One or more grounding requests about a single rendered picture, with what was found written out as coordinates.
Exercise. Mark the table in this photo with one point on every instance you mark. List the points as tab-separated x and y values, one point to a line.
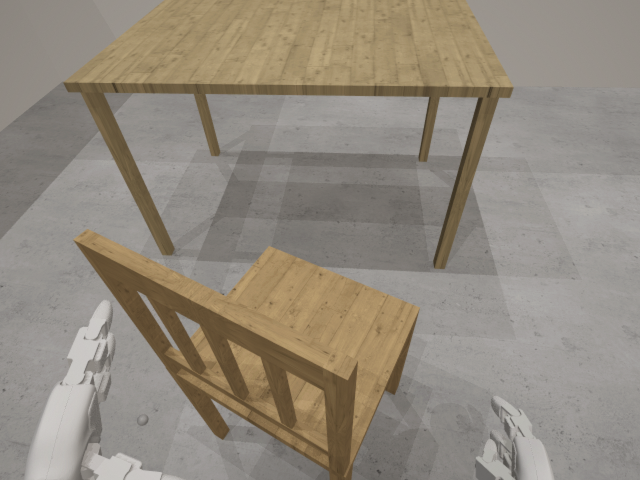
405	48

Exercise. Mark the left robot hand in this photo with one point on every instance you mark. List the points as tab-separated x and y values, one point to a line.
60	448

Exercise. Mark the chair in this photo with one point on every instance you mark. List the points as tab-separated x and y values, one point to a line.
300	352

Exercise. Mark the right robot hand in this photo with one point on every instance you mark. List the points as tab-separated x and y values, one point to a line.
523	459

